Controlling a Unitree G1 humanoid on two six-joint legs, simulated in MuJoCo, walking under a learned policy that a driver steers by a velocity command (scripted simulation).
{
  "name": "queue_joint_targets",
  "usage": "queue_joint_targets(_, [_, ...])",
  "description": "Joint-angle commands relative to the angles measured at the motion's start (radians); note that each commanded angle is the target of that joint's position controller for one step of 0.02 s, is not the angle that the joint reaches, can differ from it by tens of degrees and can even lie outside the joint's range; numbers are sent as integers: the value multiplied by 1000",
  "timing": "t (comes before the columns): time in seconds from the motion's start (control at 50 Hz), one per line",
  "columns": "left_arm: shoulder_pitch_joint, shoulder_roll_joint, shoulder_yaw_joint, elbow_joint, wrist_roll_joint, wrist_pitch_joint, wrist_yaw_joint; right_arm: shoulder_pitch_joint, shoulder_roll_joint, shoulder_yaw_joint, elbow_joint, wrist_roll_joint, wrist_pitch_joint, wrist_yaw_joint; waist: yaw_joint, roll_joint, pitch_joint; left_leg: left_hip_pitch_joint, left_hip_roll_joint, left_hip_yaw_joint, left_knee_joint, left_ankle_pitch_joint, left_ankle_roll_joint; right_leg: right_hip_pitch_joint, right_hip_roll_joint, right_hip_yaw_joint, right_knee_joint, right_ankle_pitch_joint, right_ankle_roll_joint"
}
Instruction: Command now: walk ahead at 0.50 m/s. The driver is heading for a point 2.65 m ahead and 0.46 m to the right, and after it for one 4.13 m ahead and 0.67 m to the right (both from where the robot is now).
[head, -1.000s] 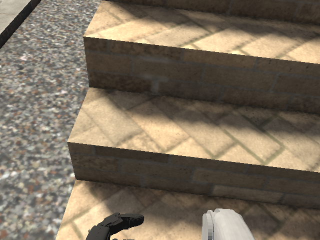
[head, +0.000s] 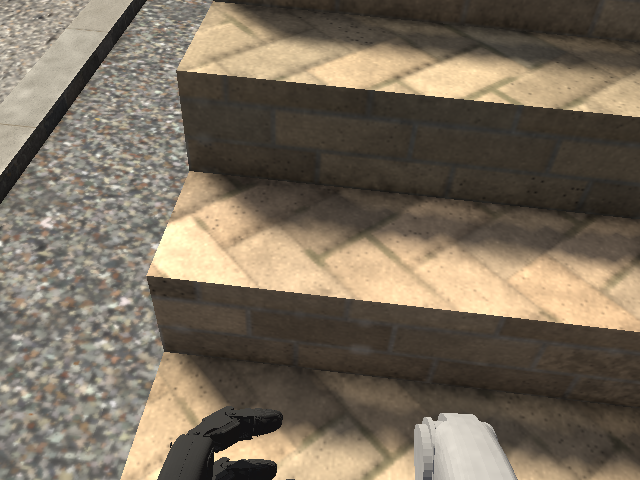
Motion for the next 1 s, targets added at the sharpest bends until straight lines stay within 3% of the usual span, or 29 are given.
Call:
queue_joint_targets(0.02, [-13,42,0,-53,29,-11,-17,-115,-236,-54,-67,38,16,-50,110,98,-35,-156,115,95,-246,610,166,540,-44,-119,-418,-92,-55])
queue_joint_targets(0.06, [188,174,71,-4,28,-11,-20,-38,-335,-73,-35,50,-2,-62,203,252,-205,23,148,49,-11,1544,202,891,85,-128,-619,-231,-74])
queue_joint_targets(0.08, [258,211,86,5,29,-3,-22,-16,-373,-91,-15,72,-10,-60,224,370,-231,169,152,25,154,1671,181,917,104,-43,-892,-257,-76])
queue_joint_targets(0.1, [324,237,104,55,58,7,-30,-17,-349,-98,-25,74,-8,-69,214,382,-222,176,147,-23,370,1502,164,952,83,157,-1068,-277,-90])
queue_joint_targets(0.12, [458,376,153,150,61,15,-41,55,-183,-77,-51,61,-21,-42,147,-154,-297,-76,5,-42,664,797,114,1191,-90,604,-1397,-104,-181])
queue_joint_targets(0.14, [594,412,180,258,64,49,-24,-28,-40,-57,-56,60,-40,-17,170,-415,-345,-396,-260,-218,1211,123,75,1290,-244,1084,-1832,-639,-243])
queue_joint_targets(0.16, [513,318,154,285,78,44,-34,-169,11,-53,-135,72,-69,13,134,-276,-228,-553,-306,-402,1563,99,103,1156,-261,1087,-1860,-714,-188])
queue_joint_targets(0.2, [391,88,111,347,77,23,-61,-382,-10,-37,-279,74,-94,33,51,-86,119,-770,-257,-320,1710,146,175,850,-205,715,-1671,-564,-159])
queue_joint_targets(0.24, [318,-48,78,385,100,-11,-61,-302,18,-9,-299,70,-90,22,-30,-35,149,-804,-275,-377,1880,212,221,786,-147,521,-1560,-327,-119])
queue_joint_targets(0.32, [346,31,92,390,77,-4,-67,-184,8,7,-289,60,-76,4,-80,16,144,-1034,-284,-349,1939,139,216,972,-174,292,-1639,-26,-130])
queue_joint_targets(0.4, [498,29,86,394,76,-3,-33,-271,0,15,-345,62,-43,-9,-5,-41,122,-1225,-239,-260,1986,129,154,1102,-168,156,-1711,150,-137])
queue_joint_targets(0.48, [638,64,92,394,53,11,3,-514,68,50,-482,67,-30,2,94,-123,145,-1442,-169,-133,1836,102,103,1276,-168,133,-1797,123,-118])
queue_joint_targets(0.52, [645,54,91,403,28,18,34,-673,84,78,-608,50,-27,-5,102,-162,141,-1311,-86,-24,1548,70,60,1252,-151,115,-1915,249,-119])
queue_joint_targets(0.54, [613,82,100,399,-24,30,52,-816,119,127,-678,73,-25,7,112,-152,171,-929,-55,124,1049,-115,62,1048,-140,45,-2123,395,-117])
queue_joint_targets(0.56, [742,107,102,450,-35,25,58,-826,144,124,-693,86,-28,3,122,-162,75,-572,-139,201,960,-120,61,1035,-169,65,-2105,834,-137])
queue_joint_targets(0.58, [791,135,90,488,37,-16,30,-654,69,71,-633,88,-41,0,65,-258,-50,-397,-272,278,1052,-107,105,1189,-182,-6,-1908,1779,-136])
queue_joint_targets(0.6, [670,261,116,471,51,-39,26,-349,-61,6,-536,57,-28,-11,-122,-452,-159,-385,-225,140,906,-89,189,1410,-212,13,-1753,2085,-137])
queue_joint_targets(0.62, [683,264,127,467,52,-54,19,-142,-147,-38,-482,4,-13,-10,-182,-355,-356,-154,-149,-99,872,51,294,1382,-201,48,-1546,2149,-96])
queue_joint_targets(0.64, [653,224,135,462,12,-64,-2,8,-234,-81,-384,-19,18,-26,-213,-181,-433,19,-38,-463,597,-20,390,1199,-105,88,-1313,1860,-61])
queue_joint_targets(0.66, [542,160,125,419,7,-68,-33,118,-346,-118,-297,-45,70,-58,-210,158,-416,130,119,-852,162,112,453,991,85,93,-957,857,-8])
queue_joint_targets(0.68, [486,176,157,446,16,-57,-61,34,-282,-97,-291,-74,85,-68,-163,201,-439,6,270,-1067,-2,46,483,953,201,232,-297,165,42])
queue_joint_targets(0.7, [351,123,158,333,10,-52,-88,-83,-173,-60,-260,-23,74,-56,-65,148,-261,-199,245,-923,11,-139,376,826,164,308,-20,51,29])
queue_joint_targets(0.72, [259,28,127,233,22,-33,-92,-187,-88,-41,-226,17,59,-48,17,129,-37,-371,180,-686,60,-284,274,692,127,264,60,-45,-1])
queue_joint_targets(0.74, [227,26,121,181,29,-19,-82,-238,-58,-38,-185,40,34,-30,64,30,92,-460,116,-464,106,-260,192,634,100,246,49,-92,-41])
queue_joint_targets(0.78, [309,22,107,180,-1,-26,-77,-285,15,-19,-150,19,-3,4,128,-8,121,-435,9,-166,126,-72,123,594,97,228,-51,-126,-78])
queue_joint_targets(0.84, [358,24,88,209,-13,-5,-66,-261,1,-9,-144,-24,-23,20,137,18,83,-401,-4,-9,75,56,129,606,106,180,-160,-25,-14])
queue_joint_targets(0.9, [429,62,95,254,2,47,-6,-338,-100,-15,-166,-36,-16,11,171,79,61,-562,11,32,1,8,189,811,84,59,-196,39,82])
queue_joint_targets(0.96, [345,85,97,260,-5,66,52,-285,-178,-29,-168,-18,-7,-13,105,150,109,-407,74,-74,-26,1,216,715,28,79,-234,-42,129])
queue_joint_targets(1.0, [282,99,89,230,23,59,68,-326,-182,-36,-203,-5,-11,-44,104,133,81,-301,87,-89,0,83,191,753,-46,103,-554,-5,129])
